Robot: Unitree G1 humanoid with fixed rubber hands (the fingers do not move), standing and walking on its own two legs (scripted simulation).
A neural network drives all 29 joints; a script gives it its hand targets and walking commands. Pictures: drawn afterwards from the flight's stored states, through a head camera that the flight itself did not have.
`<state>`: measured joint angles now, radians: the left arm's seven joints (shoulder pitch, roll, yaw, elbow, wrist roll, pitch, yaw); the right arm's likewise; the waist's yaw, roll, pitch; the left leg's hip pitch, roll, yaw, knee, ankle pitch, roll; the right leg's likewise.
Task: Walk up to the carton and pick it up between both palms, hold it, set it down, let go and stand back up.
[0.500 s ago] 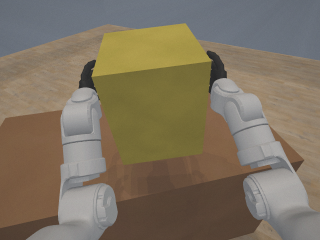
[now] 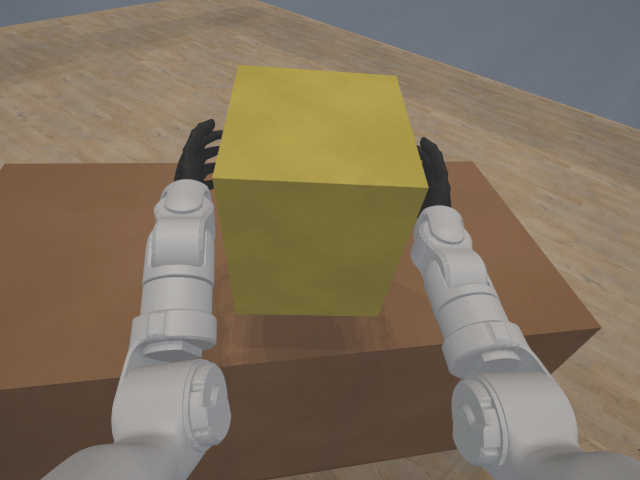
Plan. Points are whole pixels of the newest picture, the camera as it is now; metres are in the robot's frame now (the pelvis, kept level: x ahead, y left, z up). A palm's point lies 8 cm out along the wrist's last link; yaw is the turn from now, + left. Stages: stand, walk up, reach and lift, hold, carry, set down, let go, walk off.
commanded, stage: set down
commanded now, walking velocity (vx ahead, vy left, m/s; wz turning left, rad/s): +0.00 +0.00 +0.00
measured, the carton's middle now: (312, 199) +0.42 +0.02 +0.14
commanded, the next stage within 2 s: none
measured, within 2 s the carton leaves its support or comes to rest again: neither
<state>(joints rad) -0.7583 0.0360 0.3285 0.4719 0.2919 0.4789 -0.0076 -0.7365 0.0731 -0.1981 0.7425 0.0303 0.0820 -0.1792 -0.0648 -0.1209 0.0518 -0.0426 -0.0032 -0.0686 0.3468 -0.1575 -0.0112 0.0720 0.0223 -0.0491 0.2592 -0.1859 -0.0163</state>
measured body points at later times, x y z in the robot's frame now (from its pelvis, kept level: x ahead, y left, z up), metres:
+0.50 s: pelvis +0.01 +0.00 +0.00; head -0.02 +0.02 +0.45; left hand +0.44 +0.13 +0.17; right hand +0.41 -0.16 +0.17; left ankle +0.03 +0.12 -0.75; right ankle -0.02 -0.11 -0.75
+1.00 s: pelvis +0.03 +0.00 +0.00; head +0.02 +0.02 +0.45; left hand +0.46 +0.12 +0.14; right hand +0.42 -0.17 +0.13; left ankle +0.03 +0.12 -0.75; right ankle -0.01 -0.10 -0.75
